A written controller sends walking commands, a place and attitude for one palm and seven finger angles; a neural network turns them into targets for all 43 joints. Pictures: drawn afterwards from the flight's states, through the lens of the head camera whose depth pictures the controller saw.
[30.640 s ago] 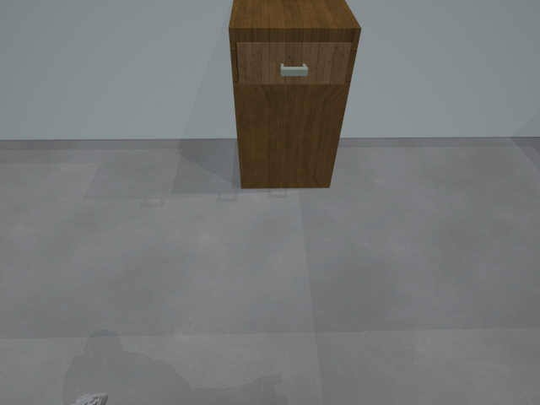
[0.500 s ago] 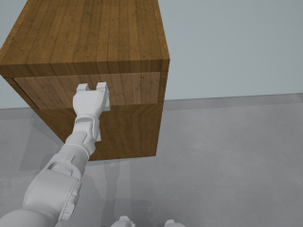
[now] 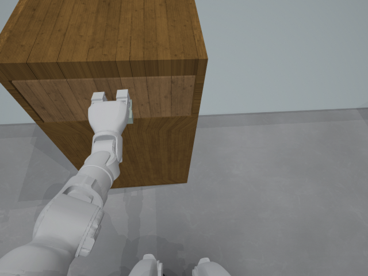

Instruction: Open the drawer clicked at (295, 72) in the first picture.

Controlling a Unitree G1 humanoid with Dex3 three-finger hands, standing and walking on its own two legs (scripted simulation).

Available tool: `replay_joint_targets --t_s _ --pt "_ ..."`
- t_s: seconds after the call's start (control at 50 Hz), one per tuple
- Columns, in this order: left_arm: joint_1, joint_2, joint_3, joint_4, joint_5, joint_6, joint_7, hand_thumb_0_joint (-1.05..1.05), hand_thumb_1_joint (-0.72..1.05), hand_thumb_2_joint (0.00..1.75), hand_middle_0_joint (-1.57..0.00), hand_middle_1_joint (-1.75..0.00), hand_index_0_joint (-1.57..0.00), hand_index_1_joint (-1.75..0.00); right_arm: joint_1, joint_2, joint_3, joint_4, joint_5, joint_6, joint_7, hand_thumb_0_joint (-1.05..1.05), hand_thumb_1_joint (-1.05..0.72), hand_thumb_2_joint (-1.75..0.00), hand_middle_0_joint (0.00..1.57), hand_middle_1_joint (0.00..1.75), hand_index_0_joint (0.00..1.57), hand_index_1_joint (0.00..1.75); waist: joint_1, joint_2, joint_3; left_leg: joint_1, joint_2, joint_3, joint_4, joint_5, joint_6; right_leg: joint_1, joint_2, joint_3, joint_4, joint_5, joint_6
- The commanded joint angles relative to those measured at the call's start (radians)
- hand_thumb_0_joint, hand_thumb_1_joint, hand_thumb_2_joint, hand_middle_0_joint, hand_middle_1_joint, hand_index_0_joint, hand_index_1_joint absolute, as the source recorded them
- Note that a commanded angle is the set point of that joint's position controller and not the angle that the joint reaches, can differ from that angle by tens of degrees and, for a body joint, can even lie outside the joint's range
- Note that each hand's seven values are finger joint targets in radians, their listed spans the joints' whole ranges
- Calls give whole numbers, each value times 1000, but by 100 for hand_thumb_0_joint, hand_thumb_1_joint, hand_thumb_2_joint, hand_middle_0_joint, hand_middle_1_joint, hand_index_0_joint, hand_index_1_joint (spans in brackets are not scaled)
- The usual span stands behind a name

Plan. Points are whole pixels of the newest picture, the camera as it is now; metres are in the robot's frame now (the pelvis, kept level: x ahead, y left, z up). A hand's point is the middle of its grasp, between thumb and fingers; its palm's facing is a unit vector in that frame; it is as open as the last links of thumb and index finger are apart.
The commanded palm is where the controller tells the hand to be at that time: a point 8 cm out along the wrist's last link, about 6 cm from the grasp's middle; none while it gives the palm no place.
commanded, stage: lower the fingers behind the handle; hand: left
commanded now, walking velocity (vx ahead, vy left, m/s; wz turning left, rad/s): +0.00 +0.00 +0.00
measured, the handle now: (113, 110) +0.53 +0.16 -0.01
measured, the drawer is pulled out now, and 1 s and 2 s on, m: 0.00 0.00 0.00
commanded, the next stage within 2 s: lift the fingers back up to retry in 0.40 s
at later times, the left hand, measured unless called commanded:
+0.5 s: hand (115, 126) +0.47 +0.15 -0.01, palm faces +0.02 -0.02 -1.00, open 13.8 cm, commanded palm +0.45 +0.14 +0.02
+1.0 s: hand (111, 116) +0.47 +0.15 +0.03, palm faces +0.02 -0.04 -1.00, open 13.8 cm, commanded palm +0.44 +0.14 +0.09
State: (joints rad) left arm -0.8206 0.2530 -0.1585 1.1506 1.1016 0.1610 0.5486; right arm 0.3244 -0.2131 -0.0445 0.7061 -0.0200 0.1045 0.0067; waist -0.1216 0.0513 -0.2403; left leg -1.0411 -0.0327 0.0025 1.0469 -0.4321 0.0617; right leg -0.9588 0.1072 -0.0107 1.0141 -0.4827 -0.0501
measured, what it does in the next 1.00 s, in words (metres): stands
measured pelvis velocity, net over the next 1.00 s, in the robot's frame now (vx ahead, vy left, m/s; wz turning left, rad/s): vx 0.01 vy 0.01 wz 0.00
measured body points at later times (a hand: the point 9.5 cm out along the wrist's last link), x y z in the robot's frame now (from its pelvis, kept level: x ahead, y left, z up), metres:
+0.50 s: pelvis -0.02 +0.00 -0.01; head +0.09 +0.02 +0.43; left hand +0.47 +0.15 +0.04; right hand +0.01 -0.25 -0.14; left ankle +0.02 +0.08 -0.66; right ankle -0.01 -0.09 -0.66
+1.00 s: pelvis +0.01 +0.01 +0.03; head +0.09 +0.00 +0.47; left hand +0.47 +0.15 +0.09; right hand +0.04 -0.25 -0.11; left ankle +0.02 +0.08 -0.66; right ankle -0.01 -0.09 -0.66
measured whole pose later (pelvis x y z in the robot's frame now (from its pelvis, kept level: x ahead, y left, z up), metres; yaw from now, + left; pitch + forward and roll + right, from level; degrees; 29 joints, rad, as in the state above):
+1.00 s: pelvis +0.01 +0.01 +0.03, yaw +0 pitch +20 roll -2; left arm -0.77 0.24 -0.18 1.05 1.06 0.18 0.48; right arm 0.33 -0.21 -0.05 0.71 0.00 0.13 0.00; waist -0.10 0.07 -0.20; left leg -0.86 -0.04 0.01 0.90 -0.39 0.07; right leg -0.78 0.10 0.01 0.86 -0.43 -0.04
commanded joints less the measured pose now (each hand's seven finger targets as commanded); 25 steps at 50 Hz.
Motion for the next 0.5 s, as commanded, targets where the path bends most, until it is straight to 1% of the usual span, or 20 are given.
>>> replay_joint_targets --t_s 0.0,0.02,0.04,0.06,0.1,0.14,0.16,0.18,0.2,0.22,0.24,0.28,0.3,0.34,0.36,0.4,0.42,0.44,0.46,0.48 --pt "-325 117 6 -77 17 21 -3 0 -50 30 -30 -120 -30 -120 109 -157 -45 -68 -1 -23 -8 0 -90 -90 20 30 20 30 -43 -30 -299 309 16 -37 -69 226 -9 46 -19 24 -131 233 7" --pt "-349 111 -3 -85 13 27 -3 0 -50 30 -30 -120 -30 -120 109 -157 -45 -68 -1 -24 -7 0 -90 -90 20 30 20 30 -47 -12 -307 315 18 -35 -69 222 -9 42 -19 23 -131 228 7" --pt "-370 130 13 -100 9 29 -4 0 -50 30 -30 -120 -30 -120 112 -158 -46 -65 -1 -24 -7 0 -90 -90 20 30 20 30 -44 6 -331 334 20 -45 -70 235 -13 39 -18 18 -121 227 4" --pt "-353 124 6 -84 11 38 -5 0 -50 30 -30 -120 -30 -120 111 -157 -44 -68 1 -22 -7 0 -90 -90 20 30 20 30 -41 1 -333 339 19 -44 -71 232 -12 37 -17 18 -123 223 6" --pt "-365 97 -18 -76 1 52 -12 0 -50 30 -30 -120 -30 -120 109 -157 -42 -68 3 -20 -8 0 -90 -90 20 30 20 30 -54 -15 -308 330 21 -45 -74 213 -11 25 -17 14 -131 204 9" --pt "-388 152 21 -82 -8 55 -18 0 -50 30 -30 -120 -30 -120 111 -162 -39 -66 3 -22 -13 0 -90 -90 20 30 20 30 -50 -23 -328 321 21 -49 -76 206 -9 47 -18 16 -128 204 8" --pt "-387 130 -2 -88 -9 54 -24 0 -50 30 -30 -120 -30 -120 109 -160 -38 -71 5 -23 -15 0 -90 -90 20 30 20 30 -51 -11 -340 328 20 -46 -76 200 -9 43 -18 18 -129 198 11" --pt "-383 126 -3 -80 -3 53 -27 0 -50 30 -30 -120 -30 -120 112 -159 -38 -69 6 -22 -15 0 -90 -90 20 30 20 30 -52 -7 -317 334 23 -52 -80 197 -12 24 -18 11 -127 188 7" --pt "-376 109 -13 -80 -10 51 -30 0 -50 30 -30 -120 -30 -120 109 -158 -37 -72 5 -23 -15 0 -90 -90 20 30 20 30 -54 -19 -317 328 21 -47 -77 189 -8 29 -17 15 -134 183 11" --pt "-367 135 7 -82 -10 46 -32 0 -50 30 -30 -120 -30 -120 111 -159 -35 -72 7 -24 -17 0 -90 -90 20 30 20 30 -46 -20 -318 322 22 -48 -79 187 -8 38 -18 15 -132 184 9" --pt "-364 125 2 -67 -17 46 -39 0 -50 30 -30 -120 -30 -120 110 -158 -35 -74 5 -25 -17 0 -90 -90 20 30 20 30 -51 -28 -311 312 20 -49 -78 187 -7 40 -18 16 -133 187 9" --pt "-371 142 3 -60 -9 39 -42 0 -50 30 -30 -120 -30 -120 114 -161 -31 -72 8 -26 -22 0 -90 -90 20 30 20 30 -58 -45 -275 280 20 -49 -78 157 -5 30 -20 18 -136 165 11" --pt "-373 127 -10 -56 -8 39 -42 0 -50 30 -30 -120 -30 -120 113 -160 -31 -74 8 -29 -23 0 -90 -90 20 30 20 30 -62 -44 -268 273 19 -45 -75 148 -3 23 -20 21 -140 158 13" --pt "-394 152 9 -77 -7 30 -40 0 -50 30 -30 -120 -30 -120 116 -160 -31 -73 6 -33 -23 0 -90 -90 20 30 20 30 -54 -14 -297 284 20 -49 -74 155 -6 22 -21 19 -129 159 9" --pt "-392 146 2 -79 0 29 -39 0 -50 30 -30 -120 -30 -120 120 -160 -33 -73 6 -34 -23 0 -90 -90 20 30 20 30 -58 -11 -306 297 22 -48 -70 166 -6 14 -21 18 -126 166 10" --pt "-377 125 -10 -58 -5 34 -40 0 -50 30 -30 -120 -30 -120 122 -159 -32 -72 6 -34 -21 0 -90 -90 20 30 20 30 -63 -28 -279 285 22 -50 -70 151 -6 1 -19 14 -130 150 10" --pt "-377 152 10 -54 -5 36 -38 0 -50 30 -30 -120 -30 -120 126 -163 -30 -70 7 -34 -22 0 -90 -90 20 30 20 30 -60 -44 -278 271 22 -50 -70 150 -5 13 -19 16 -129 152 11" --pt "-382 171 25 -61 -8 36 -39 0 -50 30 -30 -120 -30 -120 125 -164 -30 -70 5 -34 -22 0 -90 -90 20 30 20 30 -52 -24 -304 275 21 -52 -70 163 -6 24 -20 16 -123 162 9" --pt "-397 155 6 -84 -3 33 -38 0 -50 30 -30 -120 -30 -120 127 -164 -32 -74 5 -34 -22 0 -90 -90 20 30 20 30 -55 -6 -323 300 23 -53 -69 173 -8 11 -20 15 -119 165 9" --pt "-377 137 -3 -72 -1 37 -38 0 -50 30 -30 -120 -30 -120 126 -160 -32 -72 7 -32 -20 0 -90 -90 20 30 20 30 -48 16 -315 308 22 -52 -71 176 -11 3 -18 12 -120 162 6"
